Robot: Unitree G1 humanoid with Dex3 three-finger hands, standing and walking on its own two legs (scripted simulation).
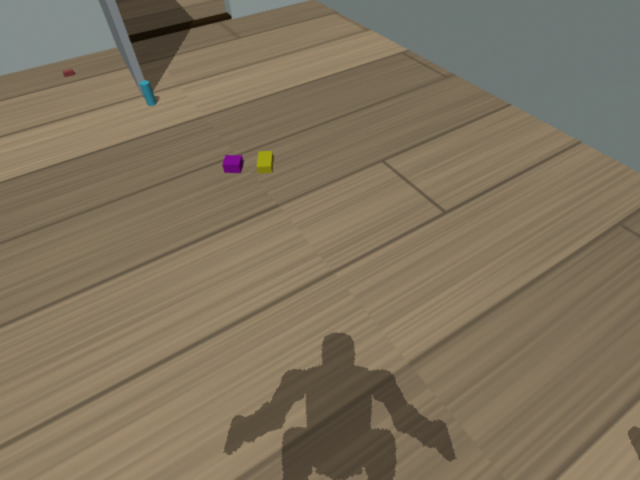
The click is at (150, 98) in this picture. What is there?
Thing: squat round
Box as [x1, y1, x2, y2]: [139, 81, 156, 105]
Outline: 141,81 139,83 147,104 155,104 156,102 148,81
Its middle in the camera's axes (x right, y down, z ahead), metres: -1.05 -0.92 +2.40
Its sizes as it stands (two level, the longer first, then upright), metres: 0.056 0.056 0.135
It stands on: the floor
